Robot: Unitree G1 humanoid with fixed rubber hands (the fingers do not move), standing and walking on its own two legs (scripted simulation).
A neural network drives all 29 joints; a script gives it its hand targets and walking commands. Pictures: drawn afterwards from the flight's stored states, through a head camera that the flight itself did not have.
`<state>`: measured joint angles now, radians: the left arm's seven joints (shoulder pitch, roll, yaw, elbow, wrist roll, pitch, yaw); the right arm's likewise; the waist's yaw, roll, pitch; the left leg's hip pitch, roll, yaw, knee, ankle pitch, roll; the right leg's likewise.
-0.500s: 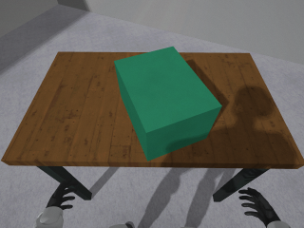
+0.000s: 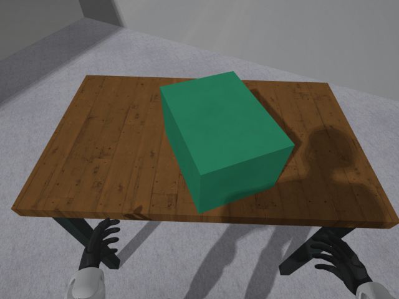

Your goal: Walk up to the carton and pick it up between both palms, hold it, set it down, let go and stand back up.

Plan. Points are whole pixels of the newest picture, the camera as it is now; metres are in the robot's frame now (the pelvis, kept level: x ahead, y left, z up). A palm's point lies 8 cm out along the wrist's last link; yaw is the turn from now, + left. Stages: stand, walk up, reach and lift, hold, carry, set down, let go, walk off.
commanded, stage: reach and lift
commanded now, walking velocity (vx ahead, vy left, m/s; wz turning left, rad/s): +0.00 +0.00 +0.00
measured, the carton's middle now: (217, 137) +0.46 -0.03 +0.03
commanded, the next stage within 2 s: none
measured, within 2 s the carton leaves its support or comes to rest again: neither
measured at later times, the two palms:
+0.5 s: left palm (114, 236) +0.21 +0.16 +0.05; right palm (365, 254) +0.19 -0.30 -0.01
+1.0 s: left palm (124, 223) +0.22 +0.14 +0.07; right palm (353, 198) +0.28 -0.29 +0.05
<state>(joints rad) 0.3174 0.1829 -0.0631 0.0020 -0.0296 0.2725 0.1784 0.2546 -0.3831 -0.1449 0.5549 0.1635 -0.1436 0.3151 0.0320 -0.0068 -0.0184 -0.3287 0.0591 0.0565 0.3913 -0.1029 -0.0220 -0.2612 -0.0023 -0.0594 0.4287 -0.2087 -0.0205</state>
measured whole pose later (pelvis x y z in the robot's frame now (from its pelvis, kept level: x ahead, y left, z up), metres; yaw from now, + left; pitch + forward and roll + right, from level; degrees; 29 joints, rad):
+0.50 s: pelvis +0.01 -0.01 +0.00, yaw +0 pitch +3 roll +0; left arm 0.36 0.05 -0.14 -0.31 -0.03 0.28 0.28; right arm 0.26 -0.47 -0.14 0.43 0.33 -0.12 0.36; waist 0.04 -0.01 -0.03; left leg -0.33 0.06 0.05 0.38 -0.11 -0.03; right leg -0.26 0.01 -0.06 0.42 -0.22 -0.03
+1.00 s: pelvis +0.01 -0.01 +0.00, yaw +0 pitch +3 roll +0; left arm 0.30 -0.01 -0.16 -0.37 -0.03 0.40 0.35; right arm -0.02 -0.51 -0.09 0.41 0.39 -0.04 0.33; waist 0.04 0.00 -0.05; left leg -0.33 0.07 0.05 0.38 -0.11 -0.04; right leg -0.26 0.01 -0.06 0.42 -0.22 -0.04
